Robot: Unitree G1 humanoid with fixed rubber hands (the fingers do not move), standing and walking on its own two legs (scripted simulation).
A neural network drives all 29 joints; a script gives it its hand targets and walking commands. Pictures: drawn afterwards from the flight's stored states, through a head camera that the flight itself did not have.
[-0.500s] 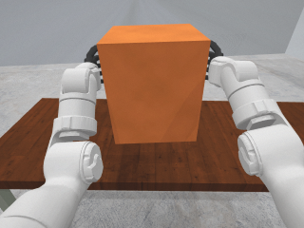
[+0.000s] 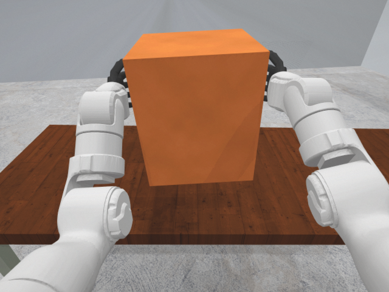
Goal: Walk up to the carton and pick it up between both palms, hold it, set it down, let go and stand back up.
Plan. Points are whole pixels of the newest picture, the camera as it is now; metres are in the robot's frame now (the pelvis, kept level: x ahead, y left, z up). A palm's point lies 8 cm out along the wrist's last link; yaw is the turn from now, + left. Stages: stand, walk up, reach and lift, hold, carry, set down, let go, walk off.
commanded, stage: hold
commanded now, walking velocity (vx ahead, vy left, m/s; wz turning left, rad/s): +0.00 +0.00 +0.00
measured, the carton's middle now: (196, 105) +0.39 +0.00 +0.27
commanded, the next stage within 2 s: none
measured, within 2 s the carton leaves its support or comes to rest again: neither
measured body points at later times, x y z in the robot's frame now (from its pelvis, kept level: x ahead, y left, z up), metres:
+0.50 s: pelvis +0.00 +0.00 +0.00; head -0.10 +0.02 +0.44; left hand +0.38 +0.16 +0.30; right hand +0.38 -0.15 +0.32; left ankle +0.03 +0.12 -0.74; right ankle +0.00 -0.10 -0.74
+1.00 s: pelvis +0.00 +0.00 +0.00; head -0.11 +0.02 +0.44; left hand +0.38 +0.16 +0.31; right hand +0.37 -0.15 +0.32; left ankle +0.03 +0.12 -0.74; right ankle +0.00 -0.10 -0.74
